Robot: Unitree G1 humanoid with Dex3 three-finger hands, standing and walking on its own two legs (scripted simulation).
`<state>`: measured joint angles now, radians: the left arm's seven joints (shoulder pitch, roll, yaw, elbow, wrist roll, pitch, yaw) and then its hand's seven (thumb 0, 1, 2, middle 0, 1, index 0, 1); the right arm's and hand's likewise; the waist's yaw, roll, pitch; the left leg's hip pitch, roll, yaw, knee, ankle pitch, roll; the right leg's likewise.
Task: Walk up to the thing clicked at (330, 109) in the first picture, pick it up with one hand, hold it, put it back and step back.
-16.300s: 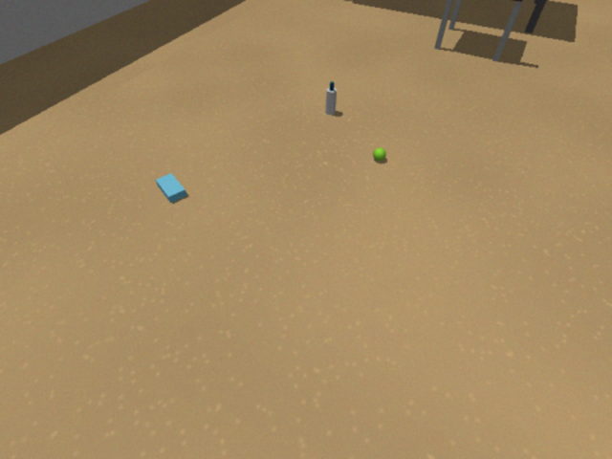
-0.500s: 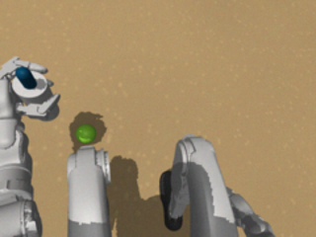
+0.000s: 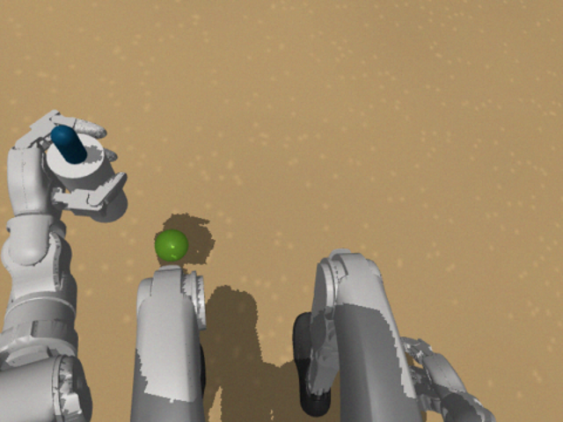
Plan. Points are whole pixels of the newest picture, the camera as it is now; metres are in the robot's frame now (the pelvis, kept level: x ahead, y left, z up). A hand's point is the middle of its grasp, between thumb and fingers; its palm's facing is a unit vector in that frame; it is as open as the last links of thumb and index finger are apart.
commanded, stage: settle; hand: left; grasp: from the side
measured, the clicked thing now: (88, 175) +0.44 +0.23 -0.05
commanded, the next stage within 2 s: lift in 0.22 s
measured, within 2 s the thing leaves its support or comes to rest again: neither
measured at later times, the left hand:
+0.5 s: hand (92, 163) +0.44 +0.22 -0.02, palm faces +0.11 -0.99 -0.04, open 8.5 cm
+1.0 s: hand (49, 134) +0.42 +0.21 +0.10, palm faces +0.11 -0.99 -0.05, open 8.5 cm
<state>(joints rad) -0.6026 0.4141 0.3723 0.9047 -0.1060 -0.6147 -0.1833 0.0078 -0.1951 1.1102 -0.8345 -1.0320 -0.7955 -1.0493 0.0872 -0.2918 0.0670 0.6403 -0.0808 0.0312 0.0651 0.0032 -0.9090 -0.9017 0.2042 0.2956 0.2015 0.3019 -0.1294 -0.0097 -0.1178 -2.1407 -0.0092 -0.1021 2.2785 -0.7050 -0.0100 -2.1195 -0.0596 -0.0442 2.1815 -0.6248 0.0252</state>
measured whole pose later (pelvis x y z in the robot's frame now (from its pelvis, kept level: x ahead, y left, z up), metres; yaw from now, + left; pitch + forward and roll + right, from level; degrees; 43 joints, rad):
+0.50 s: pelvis +0.00 +0.00 +0.01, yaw +1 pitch +33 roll -4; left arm -0.62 0.38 0.38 0.93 -0.11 -0.62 -0.19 0.01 -0.20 1.11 -0.83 -1.03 -0.79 -1.05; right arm 0.12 -0.28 0.05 0.66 -0.07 0.03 0.06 0.00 -0.92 -0.90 0.20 0.30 0.20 0.30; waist -0.12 0.00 -0.14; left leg -2.10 -0.01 -0.08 2.23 -0.70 -0.01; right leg -2.10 -0.06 -0.03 2.15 -0.63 0.02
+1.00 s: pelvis +0.01 +0.00 +0.10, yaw +2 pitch +33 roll -3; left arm -0.40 0.30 0.28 0.56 -0.17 -0.43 -0.16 0.01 -0.20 1.11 -0.84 -1.03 -0.80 -1.05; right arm 0.13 -0.27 0.01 0.59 0.01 0.00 0.00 0.01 -0.91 -0.90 0.20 0.30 0.20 0.30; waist -0.07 0.02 -0.20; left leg -1.84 0.00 -0.06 1.96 -0.69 -0.01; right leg -1.84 -0.06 -0.03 1.89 -0.62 0.02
